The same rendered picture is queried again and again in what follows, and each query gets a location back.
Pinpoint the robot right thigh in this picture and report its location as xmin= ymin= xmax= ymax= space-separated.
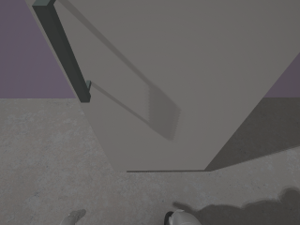
xmin=168 ymin=212 xmax=202 ymax=225

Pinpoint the fridge door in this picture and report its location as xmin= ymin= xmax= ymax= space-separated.
xmin=24 ymin=0 xmax=300 ymax=172

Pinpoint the handle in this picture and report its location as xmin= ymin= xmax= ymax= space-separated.
xmin=32 ymin=0 xmax=92 ymax=103

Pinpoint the robot right shin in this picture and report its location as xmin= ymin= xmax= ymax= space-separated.
xmin=173 ymin=209 xmax=185 ymax=214

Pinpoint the robot left hand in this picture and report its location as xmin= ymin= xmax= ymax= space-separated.
xmin=60 ymin=209 xmax=86 ymax=225

